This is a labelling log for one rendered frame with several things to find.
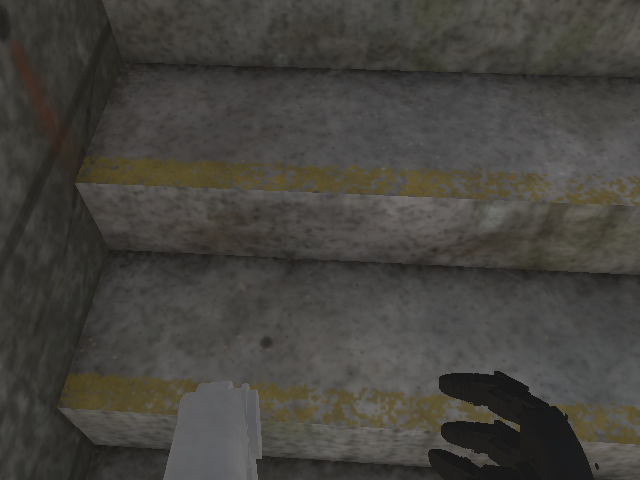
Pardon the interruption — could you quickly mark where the left robot thigh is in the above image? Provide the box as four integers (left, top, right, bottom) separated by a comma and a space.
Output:
163, 381, 262, 480

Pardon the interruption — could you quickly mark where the robot right hand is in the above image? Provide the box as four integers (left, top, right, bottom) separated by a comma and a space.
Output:
428, 371, 599, 480

